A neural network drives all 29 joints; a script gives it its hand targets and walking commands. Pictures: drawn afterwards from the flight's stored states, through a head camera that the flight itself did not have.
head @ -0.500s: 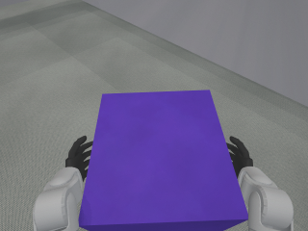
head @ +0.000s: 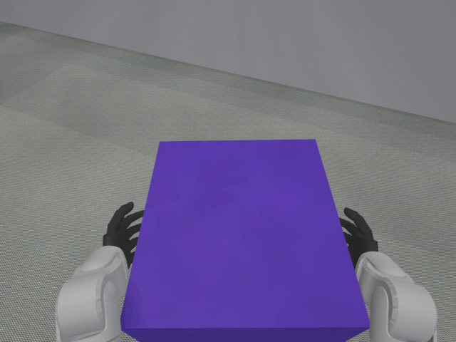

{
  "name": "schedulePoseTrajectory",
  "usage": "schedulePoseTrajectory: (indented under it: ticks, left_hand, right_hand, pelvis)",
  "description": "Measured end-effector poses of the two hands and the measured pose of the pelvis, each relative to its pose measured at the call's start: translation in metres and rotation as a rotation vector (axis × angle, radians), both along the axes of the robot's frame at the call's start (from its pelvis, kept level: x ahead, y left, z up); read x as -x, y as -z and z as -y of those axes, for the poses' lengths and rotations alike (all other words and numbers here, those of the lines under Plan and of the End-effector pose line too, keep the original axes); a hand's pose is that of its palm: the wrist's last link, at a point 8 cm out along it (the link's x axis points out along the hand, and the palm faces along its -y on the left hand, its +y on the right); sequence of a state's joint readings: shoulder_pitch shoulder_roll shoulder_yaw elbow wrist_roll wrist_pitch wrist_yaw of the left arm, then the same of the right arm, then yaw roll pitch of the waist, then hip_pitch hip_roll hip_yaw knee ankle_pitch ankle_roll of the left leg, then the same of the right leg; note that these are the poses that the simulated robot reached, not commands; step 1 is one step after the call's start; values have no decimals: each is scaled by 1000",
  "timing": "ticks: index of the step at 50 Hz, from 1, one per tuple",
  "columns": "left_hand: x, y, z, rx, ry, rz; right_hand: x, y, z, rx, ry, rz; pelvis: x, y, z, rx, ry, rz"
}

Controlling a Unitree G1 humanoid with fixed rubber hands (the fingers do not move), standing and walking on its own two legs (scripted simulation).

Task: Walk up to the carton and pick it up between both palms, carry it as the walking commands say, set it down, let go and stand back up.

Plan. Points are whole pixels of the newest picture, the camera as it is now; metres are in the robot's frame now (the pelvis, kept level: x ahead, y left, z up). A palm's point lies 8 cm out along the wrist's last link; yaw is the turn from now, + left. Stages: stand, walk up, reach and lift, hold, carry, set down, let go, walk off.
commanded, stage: carry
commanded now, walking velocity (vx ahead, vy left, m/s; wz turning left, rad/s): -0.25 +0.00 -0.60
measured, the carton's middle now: (238, 251) +0.28 -0.02 -0.01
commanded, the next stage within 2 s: none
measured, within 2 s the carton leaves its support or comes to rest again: neither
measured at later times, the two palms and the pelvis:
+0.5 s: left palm out of the picture +0.09 +0.12 +0.09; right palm out of the picture -0.01 -0.24 +0.09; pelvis -0.20 +0.00 +0.00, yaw -16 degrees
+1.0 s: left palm out of the picture -0.09 +0.09 +0.08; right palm out of the picture -0.28 -0.23 +0.09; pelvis -0.39 +0.04 +0.01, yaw -32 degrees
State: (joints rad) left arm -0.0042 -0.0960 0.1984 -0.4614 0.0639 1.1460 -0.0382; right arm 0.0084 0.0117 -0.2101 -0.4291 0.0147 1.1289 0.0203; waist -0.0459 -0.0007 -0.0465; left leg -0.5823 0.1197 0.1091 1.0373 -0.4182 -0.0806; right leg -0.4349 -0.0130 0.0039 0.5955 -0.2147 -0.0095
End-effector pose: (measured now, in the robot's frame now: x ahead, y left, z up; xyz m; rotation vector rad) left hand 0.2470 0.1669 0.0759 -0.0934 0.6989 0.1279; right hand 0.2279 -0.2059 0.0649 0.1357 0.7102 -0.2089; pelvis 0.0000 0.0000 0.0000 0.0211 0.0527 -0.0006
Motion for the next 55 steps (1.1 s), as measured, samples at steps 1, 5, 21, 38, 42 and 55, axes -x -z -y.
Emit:
schedulePoseTrajectory:
  ticks: [1, 5, 21, 38, 42, 55]
  left_hand:
    - [6, -2, 5, -3, 15, 7]
    - [33, -4, 14, -11, 46, 22]
    - [138, -15, 13, 22, 163, 55]
    - [259, -2, 129, -7, 469, 22]
    - [287, -1, 115, -4, 478, 29]
    - [354, -20, 88, 41, 560, 55]
  right_hand:
    - [11, -1, 5, -2, 14, 7]
    - [47, -3, 13, 1, 37, 21]
    - [188, -37, 7, 58, 145, 54]
    - [423, -1, 82, 2, 466, 18]
    - [451, -4, 68, 16, 467, 22]
    - [538, -38, 28, 61, 532, 48]
  pelvis:
    - [8, 0, 1, -5, 12, -1]
    - [39, 0, 2, -14, 54, -6]
    - [163, -10, -6, 92, 213, -2]
    - [309, 1, -1, -13, 460, -4]
    - [337, 3, -15, -16, 502, -10]
    - [412, -11, -45, 76, 571, -28]
